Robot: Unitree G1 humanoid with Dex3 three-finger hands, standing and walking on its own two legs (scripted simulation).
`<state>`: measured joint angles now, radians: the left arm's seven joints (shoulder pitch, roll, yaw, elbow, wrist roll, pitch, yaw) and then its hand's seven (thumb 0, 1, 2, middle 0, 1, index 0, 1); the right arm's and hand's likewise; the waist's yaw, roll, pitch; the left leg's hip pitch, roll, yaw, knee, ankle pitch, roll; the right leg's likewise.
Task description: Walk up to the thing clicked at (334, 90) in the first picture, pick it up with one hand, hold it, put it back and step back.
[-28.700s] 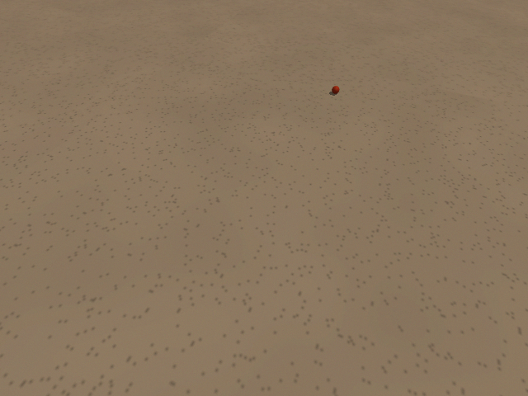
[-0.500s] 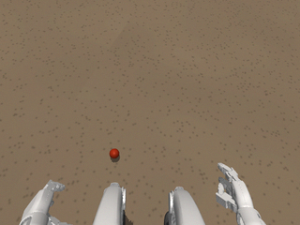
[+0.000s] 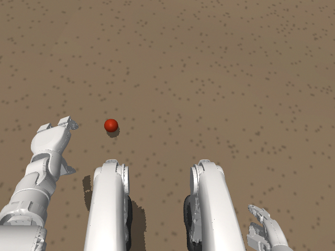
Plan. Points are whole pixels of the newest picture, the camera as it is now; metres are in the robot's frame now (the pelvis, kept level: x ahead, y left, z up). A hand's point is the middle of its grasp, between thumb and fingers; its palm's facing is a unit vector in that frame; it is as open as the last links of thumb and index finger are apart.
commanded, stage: rise first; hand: left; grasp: from above
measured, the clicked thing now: (111, 125) +0.50 +0.21 -0.41
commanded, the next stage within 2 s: none
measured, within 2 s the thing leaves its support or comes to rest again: neither
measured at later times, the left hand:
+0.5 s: hand (79, 139) +0.40 +0.27 -0.23, palm faces -0.48 -0.05 -0.88, open 13.9 cm
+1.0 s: hand (88, 134) +0.43 +0.26 -0.28, palm faces -0.47 -0.04 -0.88, open 13.9 cm
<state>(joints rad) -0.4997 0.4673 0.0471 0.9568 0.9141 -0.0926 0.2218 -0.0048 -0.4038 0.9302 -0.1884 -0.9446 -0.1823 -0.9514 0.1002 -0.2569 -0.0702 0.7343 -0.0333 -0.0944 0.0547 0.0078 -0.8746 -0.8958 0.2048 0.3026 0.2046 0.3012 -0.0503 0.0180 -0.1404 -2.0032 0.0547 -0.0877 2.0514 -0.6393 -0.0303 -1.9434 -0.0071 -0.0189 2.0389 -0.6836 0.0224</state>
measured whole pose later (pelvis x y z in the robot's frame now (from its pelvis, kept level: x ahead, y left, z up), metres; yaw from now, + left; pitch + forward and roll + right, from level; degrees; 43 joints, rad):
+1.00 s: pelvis +0.00 +0.00 -0.10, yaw -3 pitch +33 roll -5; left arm -0.84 0.59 0.07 1.39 1.23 -0.17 0.44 0.00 -0.48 0.96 -0.10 -1.01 -0.12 -0.99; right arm 0.11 -0.24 -0.01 0.79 -0.14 -0.06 0.11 0.00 -0.91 -0.90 0.21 0.30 0.21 0.30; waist -0.17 -0.01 -0.07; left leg -2.30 0.05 -0.14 2.37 -0.67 -0.03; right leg -2.22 0.02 -0.03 2.33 -0.70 0.04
